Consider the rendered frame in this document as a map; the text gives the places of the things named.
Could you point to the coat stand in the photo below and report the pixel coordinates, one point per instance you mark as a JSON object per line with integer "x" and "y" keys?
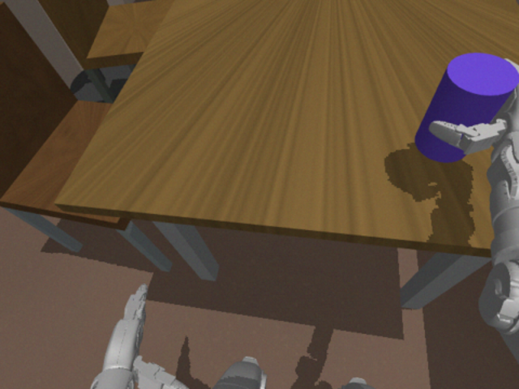
{"x": 114, "y": 76}

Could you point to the left robot hand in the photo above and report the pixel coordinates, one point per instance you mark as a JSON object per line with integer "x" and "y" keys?
{"x": 123, "y": 348}

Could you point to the right robot hand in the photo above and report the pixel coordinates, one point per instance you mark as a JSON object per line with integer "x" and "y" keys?
{"x": 480, "y": 137}

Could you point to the right robot arm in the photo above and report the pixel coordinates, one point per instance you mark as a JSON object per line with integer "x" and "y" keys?
{"x": 499, "y": 300}

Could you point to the table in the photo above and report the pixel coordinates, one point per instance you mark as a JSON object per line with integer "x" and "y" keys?
{"x": 298, "y": 118}

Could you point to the left robot arm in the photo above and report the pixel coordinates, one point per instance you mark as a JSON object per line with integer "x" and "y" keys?
{"x": 115, "y": 378}

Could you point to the chair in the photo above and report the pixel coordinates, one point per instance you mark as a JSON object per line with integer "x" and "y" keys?
{"x": 44, "y": 131}
{"x": 101, "y": 36}

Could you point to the can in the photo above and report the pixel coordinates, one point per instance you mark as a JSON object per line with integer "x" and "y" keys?
{"x": 472, "y": 90}

